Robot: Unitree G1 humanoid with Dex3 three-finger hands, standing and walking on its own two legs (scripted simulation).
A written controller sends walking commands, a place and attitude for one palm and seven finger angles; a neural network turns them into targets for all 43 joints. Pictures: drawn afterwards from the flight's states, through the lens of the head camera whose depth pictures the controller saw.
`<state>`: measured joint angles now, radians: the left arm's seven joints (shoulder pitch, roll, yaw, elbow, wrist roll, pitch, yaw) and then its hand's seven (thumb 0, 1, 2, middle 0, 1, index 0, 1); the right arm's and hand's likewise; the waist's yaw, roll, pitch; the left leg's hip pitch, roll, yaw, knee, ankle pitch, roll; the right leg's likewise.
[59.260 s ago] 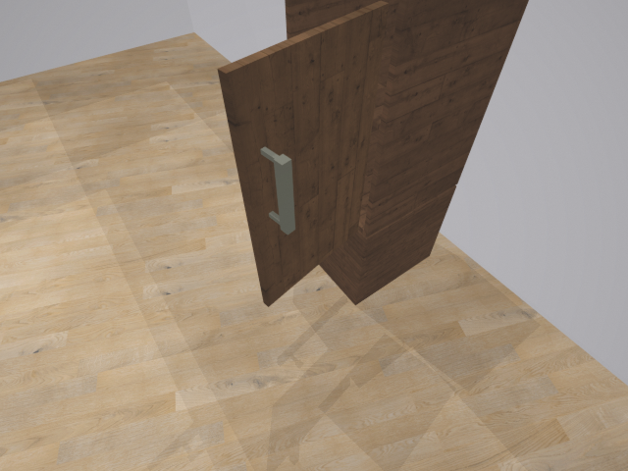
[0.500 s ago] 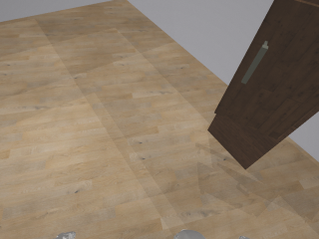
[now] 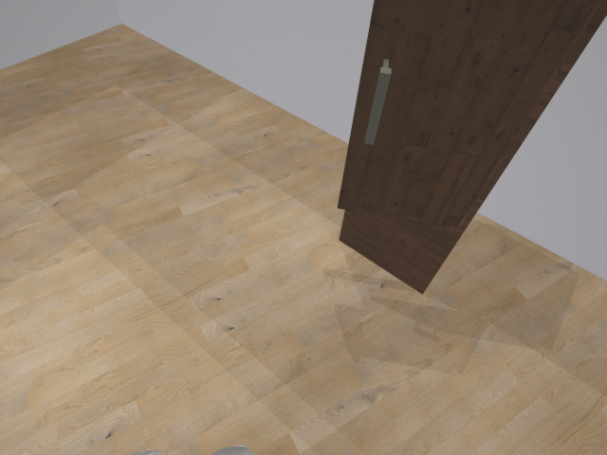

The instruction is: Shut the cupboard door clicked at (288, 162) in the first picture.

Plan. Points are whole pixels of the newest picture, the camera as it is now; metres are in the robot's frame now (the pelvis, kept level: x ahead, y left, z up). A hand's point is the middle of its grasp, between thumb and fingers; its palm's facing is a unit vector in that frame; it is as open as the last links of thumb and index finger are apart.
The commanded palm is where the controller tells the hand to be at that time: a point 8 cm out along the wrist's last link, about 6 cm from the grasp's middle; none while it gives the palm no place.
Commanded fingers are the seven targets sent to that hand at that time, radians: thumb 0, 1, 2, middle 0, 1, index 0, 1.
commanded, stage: turn to face it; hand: left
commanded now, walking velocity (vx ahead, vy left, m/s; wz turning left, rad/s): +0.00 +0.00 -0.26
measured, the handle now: (377, 103) +0.75 -0.12 +0.03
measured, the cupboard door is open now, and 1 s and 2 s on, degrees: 29 29 29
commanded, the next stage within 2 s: take the last steps up to it in 0.08 s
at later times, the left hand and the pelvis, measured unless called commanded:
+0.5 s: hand (200, 447) +0.15 +0.16 -0.16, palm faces -0.17 -0.97 -0.20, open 7.4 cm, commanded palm none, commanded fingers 0.00 0.90 0.90 -0.20 -0.30 -0.20 -0.30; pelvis +0.04 -0.02 +0.00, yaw -9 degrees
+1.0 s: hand (247, 352) +0.29 +0.11 -0.17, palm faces -0.25 -0.96 -0.13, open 7.4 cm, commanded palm none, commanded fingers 0.00 0.90 0.90 -0.20 -0.30 -0.20 -0.30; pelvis +0.19 -0.06 +0.02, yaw -14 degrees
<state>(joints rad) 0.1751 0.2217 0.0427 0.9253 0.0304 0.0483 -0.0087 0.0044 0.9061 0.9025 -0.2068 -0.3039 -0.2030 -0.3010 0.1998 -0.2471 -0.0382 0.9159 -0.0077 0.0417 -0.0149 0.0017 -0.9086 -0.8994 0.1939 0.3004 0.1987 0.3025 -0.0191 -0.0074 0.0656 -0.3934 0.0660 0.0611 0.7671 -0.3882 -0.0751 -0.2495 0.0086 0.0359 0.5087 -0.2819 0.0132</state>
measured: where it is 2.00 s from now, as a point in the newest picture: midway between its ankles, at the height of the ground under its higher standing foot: (346, 421)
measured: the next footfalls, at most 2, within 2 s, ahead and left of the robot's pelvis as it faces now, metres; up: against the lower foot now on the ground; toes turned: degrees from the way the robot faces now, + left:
left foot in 0.04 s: +0.06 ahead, +0.12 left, +0.00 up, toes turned +4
right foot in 0.44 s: +0.03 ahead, -0.14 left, +0.00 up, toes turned -13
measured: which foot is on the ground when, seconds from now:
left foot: up 0.00-0.02, down 0.04-0.44, up 0.46-0.72, down 0.74-1.00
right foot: down 0.00-0.04, up 0.06-0.42, down 0.44-0.76, up 0.78-1.00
